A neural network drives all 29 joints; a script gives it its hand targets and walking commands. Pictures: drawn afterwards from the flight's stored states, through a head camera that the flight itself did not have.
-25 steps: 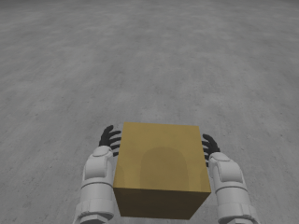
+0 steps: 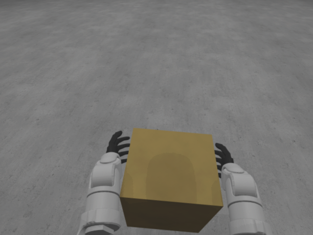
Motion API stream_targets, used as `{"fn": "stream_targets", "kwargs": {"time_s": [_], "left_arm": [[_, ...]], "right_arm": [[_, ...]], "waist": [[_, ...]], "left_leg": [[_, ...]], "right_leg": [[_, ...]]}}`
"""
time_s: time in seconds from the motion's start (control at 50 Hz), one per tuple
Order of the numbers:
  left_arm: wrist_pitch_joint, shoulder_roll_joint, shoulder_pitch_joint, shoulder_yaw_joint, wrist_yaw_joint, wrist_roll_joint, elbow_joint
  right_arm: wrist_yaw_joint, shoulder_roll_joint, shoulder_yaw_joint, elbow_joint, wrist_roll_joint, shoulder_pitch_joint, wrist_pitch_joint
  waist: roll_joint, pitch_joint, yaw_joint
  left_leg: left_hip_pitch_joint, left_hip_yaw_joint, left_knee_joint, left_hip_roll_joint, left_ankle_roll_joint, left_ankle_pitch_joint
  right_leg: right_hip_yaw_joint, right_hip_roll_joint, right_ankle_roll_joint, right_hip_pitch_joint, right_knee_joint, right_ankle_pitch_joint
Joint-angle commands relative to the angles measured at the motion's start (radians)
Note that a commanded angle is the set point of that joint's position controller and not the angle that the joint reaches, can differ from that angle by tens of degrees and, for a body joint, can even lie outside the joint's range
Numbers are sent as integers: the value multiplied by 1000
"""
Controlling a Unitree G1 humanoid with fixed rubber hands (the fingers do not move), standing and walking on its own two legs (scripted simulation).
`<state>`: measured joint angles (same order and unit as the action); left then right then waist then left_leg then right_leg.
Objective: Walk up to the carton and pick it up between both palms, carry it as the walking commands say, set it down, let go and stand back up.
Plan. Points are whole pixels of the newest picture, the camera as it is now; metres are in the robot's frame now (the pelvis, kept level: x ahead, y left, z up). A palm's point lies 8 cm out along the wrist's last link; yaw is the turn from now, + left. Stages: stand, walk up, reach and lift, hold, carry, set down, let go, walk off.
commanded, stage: reach and lift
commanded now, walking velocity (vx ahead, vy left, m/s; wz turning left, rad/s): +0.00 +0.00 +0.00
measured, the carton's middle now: (167, 182) +0.29 +0.01 -0.03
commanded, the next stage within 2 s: hold in 0.50 s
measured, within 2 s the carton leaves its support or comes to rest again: neither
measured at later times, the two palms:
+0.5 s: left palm (112, 162) +0.29 +0.16 +0.06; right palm (228, 177) +0.28 -0.15 +0.03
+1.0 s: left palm (112, 163) +0.29 +0.16 +0.06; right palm (229, 178) +0.28 -0.15 +0.04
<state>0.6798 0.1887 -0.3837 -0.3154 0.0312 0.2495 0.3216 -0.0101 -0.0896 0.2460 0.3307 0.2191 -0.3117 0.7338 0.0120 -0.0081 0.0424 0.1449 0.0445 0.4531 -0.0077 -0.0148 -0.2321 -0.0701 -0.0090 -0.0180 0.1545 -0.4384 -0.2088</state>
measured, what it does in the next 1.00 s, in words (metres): stands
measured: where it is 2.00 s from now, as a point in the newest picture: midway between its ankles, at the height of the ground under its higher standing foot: outside the picture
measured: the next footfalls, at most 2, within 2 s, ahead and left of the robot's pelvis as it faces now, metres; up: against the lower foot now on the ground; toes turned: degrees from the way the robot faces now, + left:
none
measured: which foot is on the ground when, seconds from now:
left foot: down 0.00-1.00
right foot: down 0.00-1.00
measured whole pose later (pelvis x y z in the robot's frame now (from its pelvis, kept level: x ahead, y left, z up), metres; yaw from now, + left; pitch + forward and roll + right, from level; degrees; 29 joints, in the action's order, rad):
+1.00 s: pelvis -0.01 +0.00 +0.00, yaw +0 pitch -6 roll +0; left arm 0.69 0.18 -0.35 -0.28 0.01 0.25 0.30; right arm 0.01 -0.12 0.25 0.26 0.22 -0.25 0.76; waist 0.01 -0.01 0.04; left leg 0.14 0.05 0.45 -0.01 -0.01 -0.22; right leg -0.07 -0.01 -0.02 0.14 -0.43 -0.19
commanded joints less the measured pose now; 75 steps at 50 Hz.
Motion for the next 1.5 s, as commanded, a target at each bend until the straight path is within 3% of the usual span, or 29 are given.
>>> {"fn": "stream_targets", "kwargs": {"time_s": [0.0, 0.04, 0.06, 0.12, 0.14, 0.26, 0.3, 0.32, 0.42, 0.52, 0.6, 0.66, 0.76, 0.86, 0.88, 0.94, 0.98, 1.0, 1.02, 1.04, 1.06, 1.08, 1.1, 1.12, 1.22, 1.36, 1.38, 1.4, 1.48], "left_arm": [[47, 916, -386, 663, -296, -246, -49], [50, 956, -408, 698, -298, -262, -68], [54, 936, -375, 676, -296, -245, -44], [49, 942, -362, 676, -295, -251, -58], [41, 932, -382, 689, -293, -255, -94], [47, 926, -391, 694, -297, -254, -102], [53, 911, -341, 667, -300, -239, -55], [58, 929, -314, 668, -302, -244, -42], [47, 932, -360, 725, -298, -272, -144], [54, 917, -403, 676, -306, -252, -74], [48, 932, -370, 680, -309, -259, -70], [56, 930, -360, 675, -307, -241, -49], [54, 937, -370, 671, -320, -247, -34], [53, 942, -371, 690, -318, -249, -70], [59, 926, -340, 671, -313, -244, -28], [54, 910, -345, 674, -317, -238, -68], [60, 946, -319, 683, -318, -250, -48], [64, 935, -321, 679, -314, -239, -54], [58, 927, -342, 677, -312, -246, -60], [54, 951, -360, 699, -316, -257, -89], [52, 936, -333, 699, -315, -258, -100], [50, 944, -368, 702, -315, -260, -103], [53, 944, -367, 709, -316, -271, -98], [58, 930, -344, 687, -312, -248, -84], [47, 928, -331, 702, -315, -257, -108], [66, 934, -288, 678, -308, -245, -67], [57, 932, -329, 687, -311, -257, -90], [57, 926, -324, 700, -311, -255, -125], [59, 913, -321, 690, -305, -252, -93]], "right_arm": [[-231, -950, -563, -173, -232, -594, -39], [-232, -963, -588, -207, -244, -593, -45], [-233, -960, -597, -226, -251, -622, -43], [-232, -946, -616, -262, -260, -634, -44], [-237, -958, -622, -257, -272, -632, -47], [-239, -968, -600, -210, -251, -582, -34], [-228, -949, -613, -241, -234, -609, -31], [-230, -954, -619, -246, -248, -579, -26], [-234, -970, -665, -280, -262, -574, -31], [-232, -973, -610, -204, -240, -614, -23], [-245, -975, -630, -226, -249, -606, -22], [-242, -972, -624, -222, -254, -625, -27], [-243, -964, -631, -268, -255, -688, -31], [-241, -992, -632, -251, -264, -636, -29], [-242, -986, -638, -227, -262, -621, -21], [-242, -986, -637, -232, -260, -611, -23], [-237, -973, -654, -273, -256, -618, -26], [-241, -979, -625, -229, -255, -581, -17], [-241, -975, -626, -236, -245, -607, -23], [-243, -993, -640, -252, -257, -596, -26], [-237, -989, -662, -288, -269, -617, -28], [-237, -988, -650, -265, -266, -608, -26], [-237, -991, -640, -243, -254, -580, -22], [-243, -984, -624, -229, -261, -597, -20], [-236, -965, -665, -318, -269, -643, -35], [-235, -975, -644, -257, -252, -572, -17], [-233, -988, -661, -265, -257, -573, -17], [-237, -964, -653, -288, -267, -600, -24], [-235, -959, -633, -243, -255, -566, -19]], "waist": [[-30, -320, -63], [3, -345, -65], [-14, -336, -43], [-33, -351, -45], [2, -369, -40], [-3, -336, -44], [-71, -362, -42], [-26, -304, -39], [-32, -386, -43], [-34, -269, -52], [-66, -300, -47], [-2, -267, -36], [-47, -307, -34], [-16, -314, -25], [-55, -298, -19], [-7, -304, -23], [-40, -323, -31], [4, -301, -36], [-43, -324, -33], [-10, -332, -39], [-35, -349, -30], [5, -348, -37], [-51, -353, -53], [1, -318, -37], [-25, -369, -30], [-15, -312, -36], [-50, -342, -34], [1, -348, -38], [-5, -305, -44]], "left_leg": [[-123, 0, -94, -85, 14, 253], [-128, -1, -87, -89, 8, 281], [-135, 0, -89, -88, 11, 256], [-131, 14, -91, -80, 15, 274], [-128, 4, -88, -84, 11, 275], [-115, 2, -90, -88, 11, 216], [-126, -1, -90, -91, 20, 233], [-105, -3, -98, -90, 17, 206], [-143, 4, -87, -90, 13, 265], [-62, 2, -100, -86, 25, 89], [-114, 6, -99, -78, 26, 124], [-93, -2, -103, -87, 21, 83], [-98, -1, -99, -84, 24, 71], [-89, -3, -97, -86, 21, 117], [-111, -4, -100, -80, 26, 111], [-94, -9, -102, -90, 23, 99], [-112, -1, -99, -88, 21, 143], [-119, -5, -104, -88, 19, 125], [-114, 1, -101, -80, 20, 130], [-127, -7, -97, -94, 19, 163], [-131, -9, -82, -93, 21, 176], [-116, -4, -91, -86, 19, 163], [-119, 10, -92, -77, 23, 141], [-107, 5, -102, -81, 21, 107], [-117, -4, -92, -89, 17, 175], [-124, -4, -96, -93, 19, 178], [-119, 4, -91, -87, 22, 168], [-115, 4, -90, -91, 17, 176], [-104, 9, -107, -80, 18, 117]], "right_leg": [[2, -82, 8, -152, 91, 236], [0, -91, 14, -159, 84, 265], [1, -85, 10, -147, 86, 235], [0, -90, 10, -152, 78, 240], [2, -87, 9, -159, 76, 245], [2, -87, 11, -127, 89, 181], [1, -83, -1, -150, 90, 221], [2, -83, 4, -148, 94, 188], [3, -94, 6, -151, 82, 230], [4, -84, 15, -110, 102, 54], [10, -87, 15, -101, 102, 59], [6, -83, 21, -99, 104, 35], [10, -85, 17, -97, 105, 0], [7, -87, 16, -125, 97, 74], [8, -82, 10, -127, 104, 65], [3, -80, 13, -127, 107, 61], [10, -91, 15, -130, 101, 95], [0, -86, 18, -115, 106, 77], [6, -93, 17, -118, 101, 77], [5, -88, 17, -121, 106, 111], [2, -85, 12, -135, 99, 116], [4, -88, 19, -132, 95, 113], [6, -93, 16, -121, 92, 87], [2, -84, 20, -108, 99, 50], [4, -89, 13, -146, 96, 124], [0, -84, 17, -122, 105, 121], [5, -90, 11, -124, 99, 116], [2, -88, 19, -129, 92, 122], [1, -91, 23, -117, 101, 63]]}}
